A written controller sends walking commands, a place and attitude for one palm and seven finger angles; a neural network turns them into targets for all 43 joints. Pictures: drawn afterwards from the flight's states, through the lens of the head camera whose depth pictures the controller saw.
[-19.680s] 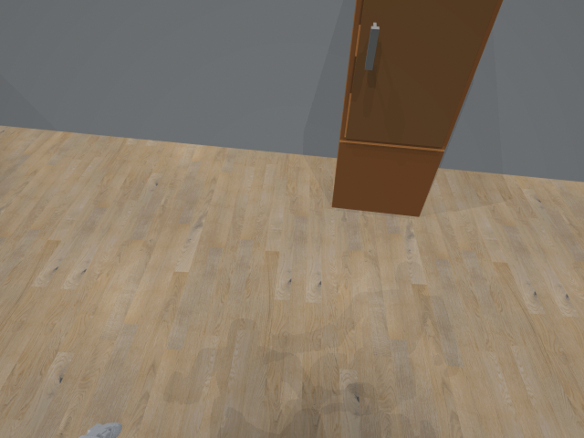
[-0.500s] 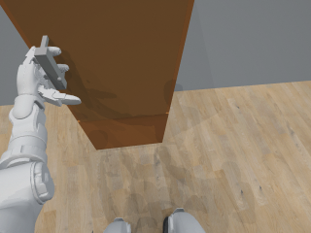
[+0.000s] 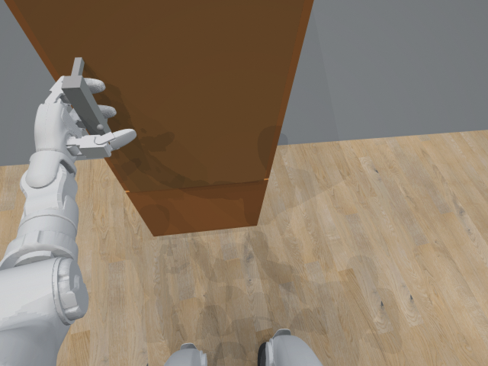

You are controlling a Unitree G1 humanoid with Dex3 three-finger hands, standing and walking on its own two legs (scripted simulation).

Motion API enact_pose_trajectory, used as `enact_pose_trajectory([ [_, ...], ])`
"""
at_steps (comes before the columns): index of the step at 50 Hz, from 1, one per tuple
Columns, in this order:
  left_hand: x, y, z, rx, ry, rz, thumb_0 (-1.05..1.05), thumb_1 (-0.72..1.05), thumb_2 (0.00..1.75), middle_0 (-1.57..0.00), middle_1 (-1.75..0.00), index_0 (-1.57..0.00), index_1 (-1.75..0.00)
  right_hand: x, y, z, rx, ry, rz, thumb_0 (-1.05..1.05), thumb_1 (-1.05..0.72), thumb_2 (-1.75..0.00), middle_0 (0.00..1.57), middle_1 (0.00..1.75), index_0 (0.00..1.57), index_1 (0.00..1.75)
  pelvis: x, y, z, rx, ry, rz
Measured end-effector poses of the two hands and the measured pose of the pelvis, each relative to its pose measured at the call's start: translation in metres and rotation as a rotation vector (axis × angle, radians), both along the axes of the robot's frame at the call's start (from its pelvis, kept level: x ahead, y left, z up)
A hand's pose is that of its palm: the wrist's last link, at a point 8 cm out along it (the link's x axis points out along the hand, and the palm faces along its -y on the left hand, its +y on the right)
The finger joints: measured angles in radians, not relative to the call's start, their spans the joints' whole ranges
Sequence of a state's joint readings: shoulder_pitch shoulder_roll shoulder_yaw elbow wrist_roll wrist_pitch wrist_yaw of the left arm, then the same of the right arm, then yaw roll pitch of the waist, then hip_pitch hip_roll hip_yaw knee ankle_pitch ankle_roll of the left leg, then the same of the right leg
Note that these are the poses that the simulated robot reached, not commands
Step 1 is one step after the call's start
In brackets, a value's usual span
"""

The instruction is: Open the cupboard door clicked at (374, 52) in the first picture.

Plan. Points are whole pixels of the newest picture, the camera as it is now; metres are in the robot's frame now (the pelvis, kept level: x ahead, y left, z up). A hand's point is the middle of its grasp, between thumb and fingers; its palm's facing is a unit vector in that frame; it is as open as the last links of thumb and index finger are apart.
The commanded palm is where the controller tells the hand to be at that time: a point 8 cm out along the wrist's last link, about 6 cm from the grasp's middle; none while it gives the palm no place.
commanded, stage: close the thumb around the handle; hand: left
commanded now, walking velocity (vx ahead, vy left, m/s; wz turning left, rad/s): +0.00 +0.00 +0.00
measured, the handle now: (91, 101) +0.53 +0.24 +0.08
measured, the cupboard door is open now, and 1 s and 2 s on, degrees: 0 21 43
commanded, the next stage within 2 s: pull the door open along its arc in 0.36 s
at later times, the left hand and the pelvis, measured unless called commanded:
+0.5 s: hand (100, 126) +0.48 +0.21 +0.08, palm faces +0.09 -1.00 -0.01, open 6.0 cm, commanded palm +0.44 +0.25 +0.08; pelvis +0.00 +0.00 +0.00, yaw +0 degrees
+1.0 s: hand (123, 188) +0.36 +0.16 +0.08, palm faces +0.17 -0.98 +0.06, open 6.5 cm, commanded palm +0.31 +0.20 +0.08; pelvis +0.01 +0.00 +0.02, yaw +0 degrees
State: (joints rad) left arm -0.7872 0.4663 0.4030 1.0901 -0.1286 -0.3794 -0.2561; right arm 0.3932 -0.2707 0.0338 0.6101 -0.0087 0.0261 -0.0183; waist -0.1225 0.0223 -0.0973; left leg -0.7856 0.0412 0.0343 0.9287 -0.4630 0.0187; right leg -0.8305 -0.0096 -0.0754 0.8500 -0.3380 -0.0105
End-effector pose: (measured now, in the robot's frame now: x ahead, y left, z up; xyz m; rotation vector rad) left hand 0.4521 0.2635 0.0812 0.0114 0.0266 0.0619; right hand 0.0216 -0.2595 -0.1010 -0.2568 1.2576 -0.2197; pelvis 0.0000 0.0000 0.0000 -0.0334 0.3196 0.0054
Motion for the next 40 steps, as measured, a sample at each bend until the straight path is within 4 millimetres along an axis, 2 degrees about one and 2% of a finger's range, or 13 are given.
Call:
enact_pose_trajectory([
  [13,0.0,0.001,0.0,0.005,-0.01,0.011,0.0,0.67,0.8,-0.39,-1.32,-0.37,-1.33,0.002,0.005,-0.002,0.013,-0.003,0.002,0.0,-0.91,-0.9,0.21,0.3,0.2,0.3,0.001,0.002,0.0,0.0,-0.002,-0.002],
  [30,-0.003,-0.002,0.0,0.005,-0.012,0.025,0.0,0.68,0.79,-0.35,-1.35,-0.34,-1.35,-0.001,-0.003,-0.001,0.005,0.001,-0.006,0.0,-0.91,-0.9,0.21,0.3,0.2,0.3,0.001,-0.002,0.0,0.005,-0.004,-0.006],
  [35,-0.017,-0.005,0.0,0.005,-0.017,0.021,0.0,0.68,0.75,-0.35,-1.35,-0.33,-1.35,0.005,-0.004,0.002,0.02,-0.026,-0.019,0.0,-0.91,-0.9,0.21,0.3,0.2,0.3,0.005,-0.003,0.004,0.008,-0.014,-0.017],
  [40,-0.043,-0.012,-0.001,-0.007,-0.03,0.007,0.0,0.67,0.72,-0.34,-1.34,-0.33,-1.35,0.024,-0.002,0.007,0.041,-0.09,-0.019,0.0,-0.91,-0.9,0.21,0.3,0.2,0.3,0.01,-0.004,0.009,0.012,-0.038,-0.026],
])
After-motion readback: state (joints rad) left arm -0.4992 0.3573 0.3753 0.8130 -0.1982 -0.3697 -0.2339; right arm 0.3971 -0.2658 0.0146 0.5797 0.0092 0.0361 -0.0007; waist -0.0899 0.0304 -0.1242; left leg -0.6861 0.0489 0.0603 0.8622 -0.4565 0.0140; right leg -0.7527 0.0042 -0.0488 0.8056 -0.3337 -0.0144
